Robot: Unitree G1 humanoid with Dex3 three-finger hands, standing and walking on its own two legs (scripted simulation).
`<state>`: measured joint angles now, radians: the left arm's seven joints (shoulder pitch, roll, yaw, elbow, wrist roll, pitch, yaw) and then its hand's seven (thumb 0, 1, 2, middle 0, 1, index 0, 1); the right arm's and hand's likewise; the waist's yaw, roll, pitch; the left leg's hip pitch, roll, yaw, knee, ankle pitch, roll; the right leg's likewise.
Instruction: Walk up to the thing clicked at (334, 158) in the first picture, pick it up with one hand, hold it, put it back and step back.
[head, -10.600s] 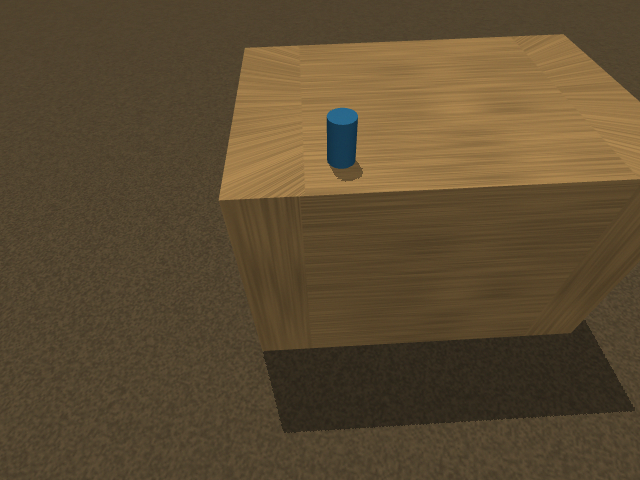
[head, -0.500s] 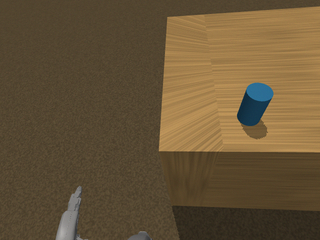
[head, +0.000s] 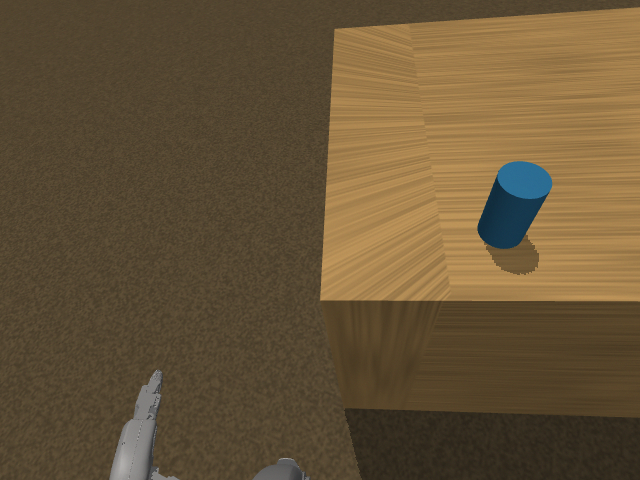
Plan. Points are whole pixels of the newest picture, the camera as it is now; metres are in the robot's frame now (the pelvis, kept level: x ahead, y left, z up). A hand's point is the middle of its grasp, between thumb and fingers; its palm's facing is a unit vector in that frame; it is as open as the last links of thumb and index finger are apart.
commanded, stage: approach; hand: right
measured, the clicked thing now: (511, 207) +0.47 -0.20 +0.02
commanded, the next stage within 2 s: close in in 0.34 s
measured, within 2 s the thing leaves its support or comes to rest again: neither
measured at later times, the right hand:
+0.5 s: hand (582, 222) +0.44 -0.28 +0.03, palm faces +0.08 +1.00 +0.05, open 17.6 cm
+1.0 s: hand (528, 217) +0.45 -0.22 +0.03, palm faces +0.14 +0.99 +0.02, open 17.6 cm
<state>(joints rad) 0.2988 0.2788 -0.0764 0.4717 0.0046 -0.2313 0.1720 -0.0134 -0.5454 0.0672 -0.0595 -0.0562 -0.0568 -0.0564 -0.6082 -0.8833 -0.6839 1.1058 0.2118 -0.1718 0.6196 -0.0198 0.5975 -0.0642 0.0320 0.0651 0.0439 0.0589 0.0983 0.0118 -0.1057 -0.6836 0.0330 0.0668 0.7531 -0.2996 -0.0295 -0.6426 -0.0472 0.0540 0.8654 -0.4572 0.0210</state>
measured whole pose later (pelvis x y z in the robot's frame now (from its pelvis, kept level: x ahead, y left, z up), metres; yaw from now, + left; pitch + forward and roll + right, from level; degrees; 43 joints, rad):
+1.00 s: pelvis -0.02 +0.00 -0.04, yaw +2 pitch +18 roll +2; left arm 0.40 0.25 0.05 0.12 0.04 -0.12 0.02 -0.01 -0.54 0.05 -0.07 -0.06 -0.07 -0.06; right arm -0.69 -0.45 -0.47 1.03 0.10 -0.36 0.18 -0.02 0.56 -0.06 0.03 0.06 0.04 0.05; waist 0.15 0.01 -0.14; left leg -0.94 0.03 0.02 0.99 -0.37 -0.03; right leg -0.87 -0.05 0.02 1.08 -0.53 0.02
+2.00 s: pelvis -0.02 +0.00 -0.04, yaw +2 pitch +19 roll +2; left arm 0.40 0.24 0.04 0.07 0.05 -0.11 0.00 -0.01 -0.54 0.06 -0.05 -0.05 -0.05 -0.05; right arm -0.78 -0.46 -0.46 1.09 0.04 -0.38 0.09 -0.01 0.21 -0.57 0.91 0.77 0.91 0.75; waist 0.18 0.02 -0.12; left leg -0.96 0.03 0.03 0.99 -0.36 -0.03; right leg -0.88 -0.05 0.03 1.08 -0.53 0.02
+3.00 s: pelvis -0.01 +0.01 -0.01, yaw +2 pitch +15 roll +1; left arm 0.37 0.25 0.04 0.22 0.02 -0.11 0.02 -0.01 -0.55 0.07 -0.06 -0.05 -0.05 -0.06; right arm -0.79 -0.44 -0.43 1.03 0.07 -0.27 0.09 -0.01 0.27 -1.03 0.77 1.07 0.78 1.06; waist 0.14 0.00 -0.10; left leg -0.79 0.03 0.01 0.86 -0.32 -0.03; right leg -0.71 -0.05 0.01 0.92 -0.47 0.02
